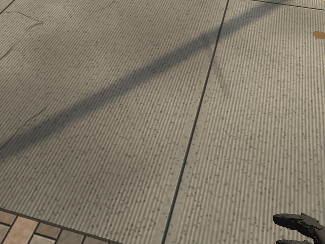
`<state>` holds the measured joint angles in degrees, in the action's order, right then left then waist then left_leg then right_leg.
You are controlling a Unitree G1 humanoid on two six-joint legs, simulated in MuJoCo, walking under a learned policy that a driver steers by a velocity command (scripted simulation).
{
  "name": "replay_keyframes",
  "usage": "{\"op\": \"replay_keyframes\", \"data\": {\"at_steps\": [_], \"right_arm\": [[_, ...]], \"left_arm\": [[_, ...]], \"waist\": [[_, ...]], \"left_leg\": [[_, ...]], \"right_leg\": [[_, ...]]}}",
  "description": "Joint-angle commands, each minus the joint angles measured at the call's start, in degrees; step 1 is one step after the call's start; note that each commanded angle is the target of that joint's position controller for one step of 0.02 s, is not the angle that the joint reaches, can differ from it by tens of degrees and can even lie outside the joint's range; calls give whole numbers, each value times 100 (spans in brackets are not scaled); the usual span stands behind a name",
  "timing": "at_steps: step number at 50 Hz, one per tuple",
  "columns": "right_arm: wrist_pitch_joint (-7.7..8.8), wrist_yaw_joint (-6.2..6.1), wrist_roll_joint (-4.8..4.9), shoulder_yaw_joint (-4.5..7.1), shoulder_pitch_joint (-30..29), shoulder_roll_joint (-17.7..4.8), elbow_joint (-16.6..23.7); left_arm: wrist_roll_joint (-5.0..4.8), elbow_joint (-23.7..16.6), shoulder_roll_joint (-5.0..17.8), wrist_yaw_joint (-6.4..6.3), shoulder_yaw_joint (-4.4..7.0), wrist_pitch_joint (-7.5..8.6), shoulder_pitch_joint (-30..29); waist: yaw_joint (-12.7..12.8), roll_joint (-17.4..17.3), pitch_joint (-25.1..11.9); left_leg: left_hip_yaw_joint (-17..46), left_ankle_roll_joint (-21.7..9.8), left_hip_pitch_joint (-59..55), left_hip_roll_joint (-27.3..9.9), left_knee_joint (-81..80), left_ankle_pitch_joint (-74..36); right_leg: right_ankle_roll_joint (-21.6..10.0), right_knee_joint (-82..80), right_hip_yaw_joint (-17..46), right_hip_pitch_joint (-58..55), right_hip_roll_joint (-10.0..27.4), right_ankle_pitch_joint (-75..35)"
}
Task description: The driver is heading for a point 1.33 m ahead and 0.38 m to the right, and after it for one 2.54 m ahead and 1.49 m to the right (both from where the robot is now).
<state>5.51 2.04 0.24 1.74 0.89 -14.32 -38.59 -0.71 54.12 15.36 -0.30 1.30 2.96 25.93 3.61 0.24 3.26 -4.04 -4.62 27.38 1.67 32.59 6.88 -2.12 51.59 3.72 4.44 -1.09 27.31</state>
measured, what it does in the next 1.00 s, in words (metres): walks ahead, turning right: right foot, then left foot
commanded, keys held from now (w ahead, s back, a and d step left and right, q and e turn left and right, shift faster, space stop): w+e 0.86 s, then w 0.14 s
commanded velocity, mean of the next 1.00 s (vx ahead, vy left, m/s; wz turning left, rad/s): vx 0.50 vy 0.00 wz -0.47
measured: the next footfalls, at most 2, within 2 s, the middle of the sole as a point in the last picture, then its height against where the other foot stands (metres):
right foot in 0.48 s outside the picture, level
left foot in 0.96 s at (201, 172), level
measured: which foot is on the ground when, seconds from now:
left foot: down 0.00-0.50, up 0.52-0.94, down 0.96-1.00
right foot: up 0.00-0.46, down 0.48-0.98, up 1.00-1.00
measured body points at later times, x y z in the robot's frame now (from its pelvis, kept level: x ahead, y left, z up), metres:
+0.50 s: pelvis +0.28 -0.05 +0.00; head +0.32 -0.08 +0.44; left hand +0.54 +0.14 -0.09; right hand +0.24 -0.34 -0.14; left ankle +0.12 +0.09 -0.70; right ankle +0.38 -0.16 -0.72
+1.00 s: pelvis +0.58 -0.11 +0.00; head +0.60 -0.13 +0.45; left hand +0.76 +0.12 -0.11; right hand +0.64 -0.44 -0.07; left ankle +0.72 -0.07 -0.72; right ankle +0.38 -0.16 -0.70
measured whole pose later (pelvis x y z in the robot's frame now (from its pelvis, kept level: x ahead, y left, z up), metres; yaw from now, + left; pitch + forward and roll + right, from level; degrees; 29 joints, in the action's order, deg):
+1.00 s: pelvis +0.58 -0.11 +0.00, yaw -30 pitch +2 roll +1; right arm 7.3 1.7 -0.7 2.5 3.4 -16.0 -41.2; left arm -0.9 42.1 17.8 -1.1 4.5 1.8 21.8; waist 3.3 0.4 0.3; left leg 0.8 -1.0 26.4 1.9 29.7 5.7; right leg -2.5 38.3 12.1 6.2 -4.3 28.4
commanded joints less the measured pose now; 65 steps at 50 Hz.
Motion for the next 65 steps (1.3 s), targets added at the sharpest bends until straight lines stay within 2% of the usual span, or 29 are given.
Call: {"op": "replay_keyframes", "data": {"at_steps": [1,2,3,5,7,10,14,19,22,24,25,26,27,28,29,30,34,39,45,47,48,49,50,51,52,54,56,58,65], "right_arm": [[-24,-110,18,289,1540,-777,-200],[21,-84,-8,249,1221,-630,-253],[92,-64,-62,217,1004,-484,-277],[182,-30,-88,243,865,-441,-397],[252,-24,-92,281,849,-553,-542],[259,-99,-122,320,991,-716,-705],[172,-196,-75,348,1230,-951,-814],[-102,-235,55,415,1738,-1155,-1028],[-254,-292,82,473,1542,-1370,-943],[-316,-351,87,432,1398,-1328,-845],[-215,-313,-84,238,1840,-746,-593],[27,-210,-76,99,1837,-501,-437],[201,-121,159,237,1111,-1023,-301],[288,-99,245,216,845,-1008,-175],[304,-140,133,212,855,-950,-230],[257,-171,22,263,944,-1018,-287],[24,-182,-117,248,1033,-802,-243],[36,-157,-72,132,-61,-561,69],[178,-25,20,237,-250,-888,182],[233,-25,-10,304,240,-965,48],[260,-54,-65,389,758,-1109,-83],[270,-87,-143,448,1550,-1375,-147],[195,-50,-160,599,2125,-1876,-428],[187,4,39,489,2154,-1348,-432],[162,-15,59,392,1864,-1006,-371],[94,-37,-48,297,1396,-803,-340],[109,-66,-88,232,1339,-666,-387],[130,-82,-16,247,1465,-756,-482],[9,-146,89,290,1865,-1101,-766]], "left_arm": [[-282,-705,979,38,217,271,-424],[-233,-744,821,1,209,249,-635],[-158,-690,741,-38,252,166,-543],[-132,-568,433,-50,221,-5,-198],[-109,-692,388,-82,238,-117,-360],[-56,-950,431,-71,260,-84,-872],[-36,-1251,256,122,171,31,-1715],[-55,-1801,268,328,142,32,-2473],[-65,-1921,560,388,292,-17,-2050],[-88,-1568,1130,288,630,-62,-409],[-78,-1475,1847,160,834,-109,126],[-75,-1689,1848,181,766,-34,-37],[-11,-1697,1355,218,614,31,-77],[1,-1695,1150,216,553,77,-337],[-22,-1753,982,213,500,90,-752],[17,-1856,810,190,440,98,-1060],[12,-1929,957,86,470,137,-1132],[-42,-1776,1080,-55,512,61,-748],[-68,-1582,1006,-106,513,-10,-476],[-32,-1545,924,-102,492,-49,-540],[-2,-1557,748,-81,425,-54,-534],[86,-1647,477,-68,303,-55,-456],[-94,-1688,110,-53,200,12,465],[-167,-1553,642,-75,264,44,387],[-168,-1630,955,-71,346,50,-339],[11,-1831,867,-72,335,88,-1089],[13,-1828,682,-14,318,101,-1011],[14,-1834,487,8,263,85,-1013],[7,-2139,231,103,127,178,-2203]], "waist": [[-872,-533,-1008],[-653,-199,-518],[-431,-342,-371],[-219,-461,-287],[-152,-428,-56],[-258,-323,92],[-599,-125,182],[-835,-105,311],[-418,-433,-207],[491,-294,-1103],[341,953,-1747],[94,1235,-2575],[410,631,-2185],[257,408,-1427],[-46,-59,-930],[-260,16,-724],[-490,114,-545],[-96,407,-304],[-73,654,-306],[-325,771,-391],[-569,687,-736],[-870,122,-1556],[-514,-1879,-2118],[-692,-1411,-1820],[-834,-824,-1064],[-680,-309,-389],[-469,-587,-385],[-440,-615,-397],[-796,-459,-151]], "left_leg": [[3065,-1020,-3538,-2173,-1789,1311],[2421,-866,-2676,-1909,-2053,785],[1844,-720,-2175,-1651,-2243,406],[1267,-728,-1576,-1503,-2557,74],[813,-761,-1326,-1503,-2748,-233],[295,-737,-1568,-1425,-2810,-617],[-297,-586,-1992,-1370,-2776,-987],[-488,-484,-3316,-1779,-2235,-1691],[-733,-269,-3577,-1793,-1067,-4231],[-949,56,-2639,-1446,1257,-4318],[-934,403,-337,-834,3411,-1000],[357,552,1189,199,4763,2727],[1009,391,1844,-156,4934,2396],[932,267,1965,-403,4556,1888],[891,280,1676,-648,3970,1511],[892,335,1254,-816,3535,1260],[734,724,754,-785,2692,677],[656,894,447,-398,485,-990],[891,615,49,-296,-404,-871],[693,381,-525,-248,-603,-541],[655,196,-1351,-294,-714,-508],[1556,-158,-2754,-1148,-587,-352],[4295,-1186,-4551,-2293,-1180,938],[5101,-1188,-4512,-2412,-1633,2405],[4246,-943,-3864,-2198,-1702,2388],[3023,-790,-2672,-1740,-1844,1104],[2417,-738,-2242,-1436,-2045,258],[2066,-849,-2142,-1407,-2194,-303],[1080,-690,-2108,-1201,-2402,-975]], "right_leg": [[-98,2504,372,3477,422,-343],[-62,2133,275,3291,631,-713],[-36,1833,308,2951,817,-1004],[55,1725,277,2519,920,-1200],[139,1513,319,2775,976,-1441],[220,669,400,3302,966,-2354],[181,-802,-122,3219,858,-3324],[-55,-1518,-457,3759,720,-2653],[-375,-1555,-924,2808,200,-1766],[-784,-2020,-879,408,-226,-1990],[-1543,-2054,1456,-1829,1149,-1833],[-2404,-3146,4422,-2868,2114,-1018],[-2039,-3476,3943,-2690,2003,-958],[-1790,-3478,3079,-1914,1795,-1322],[-1580,-3505,2384,-1008,1513,-1978],[-1482,-3602,1939,-363,1326,-2573],[-1521,-3907,1309,619,998,-3601],[-1105,-3810,921,940,575,-2775],[-892,-3180,1697,244,1019,-2221],[-767,-2760,1742,103,1013,-2738],[-613,-2059,1539,174,698,-3221],[-408,-531,1161,798,342,-2452],[41,1413,528,2934,-543,184],[77,2162,840,3763,-272,548],[53,2333,813,3997,-50,37],[51,1844,473,3790,336,-638],[61,1347,313,3334,578,-939],[128,920,132,3300,639,-977],[267,-1366,-246,3035,551,-2737]]}}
